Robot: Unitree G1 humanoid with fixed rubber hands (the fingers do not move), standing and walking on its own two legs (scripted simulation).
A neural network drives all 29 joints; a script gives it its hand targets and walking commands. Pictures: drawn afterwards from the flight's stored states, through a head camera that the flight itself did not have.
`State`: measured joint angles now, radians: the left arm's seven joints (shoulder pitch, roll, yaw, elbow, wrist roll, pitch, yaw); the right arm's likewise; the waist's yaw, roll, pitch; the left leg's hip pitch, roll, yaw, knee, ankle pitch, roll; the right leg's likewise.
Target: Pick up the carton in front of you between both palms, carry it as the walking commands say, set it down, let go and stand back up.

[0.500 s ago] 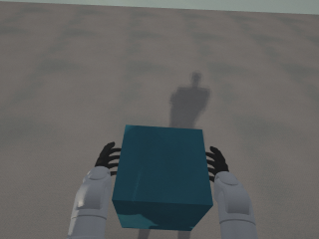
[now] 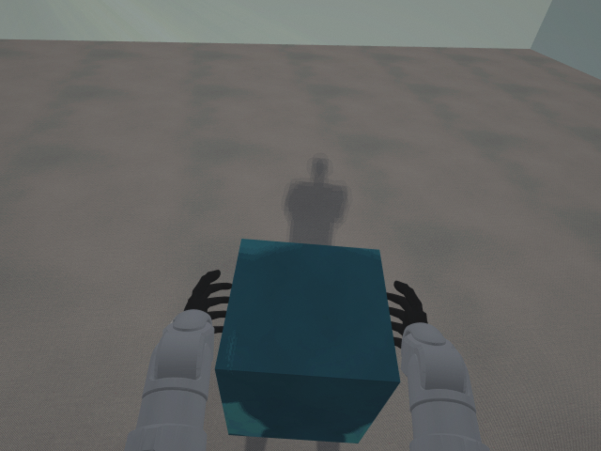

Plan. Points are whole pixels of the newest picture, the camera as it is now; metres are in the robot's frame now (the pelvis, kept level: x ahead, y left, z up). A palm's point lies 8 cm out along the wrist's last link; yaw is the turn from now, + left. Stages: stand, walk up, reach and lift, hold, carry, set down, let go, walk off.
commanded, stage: hold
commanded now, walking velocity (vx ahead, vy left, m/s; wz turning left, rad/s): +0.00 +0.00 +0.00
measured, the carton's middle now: (302, 344) +0.31 +0.00 -0.03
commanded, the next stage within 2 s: set down in 0.20 s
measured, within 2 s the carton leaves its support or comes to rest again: neither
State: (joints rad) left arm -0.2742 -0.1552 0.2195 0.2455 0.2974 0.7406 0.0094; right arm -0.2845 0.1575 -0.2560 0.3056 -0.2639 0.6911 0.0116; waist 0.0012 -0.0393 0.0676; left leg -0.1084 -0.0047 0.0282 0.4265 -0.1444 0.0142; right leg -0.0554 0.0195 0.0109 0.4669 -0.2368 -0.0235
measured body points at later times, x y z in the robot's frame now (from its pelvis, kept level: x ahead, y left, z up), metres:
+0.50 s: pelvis +0.01 +0.00 -0.01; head +0.00 +0.01 +0.44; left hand +0.34 +0.16 +0.02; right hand +0.34 -0.15 +0.01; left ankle +0.07 +0.11 -0.74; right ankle +0.03 -0.11 -0.74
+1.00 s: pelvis -0.02 -0.01 -0.11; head +0.19 +0.00 +0.29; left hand +0.38 +0.16 -0.19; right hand +0.38 -0.14 -0.19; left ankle +0.07 +0.12 -0.74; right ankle +0.03 -0.11 -0.74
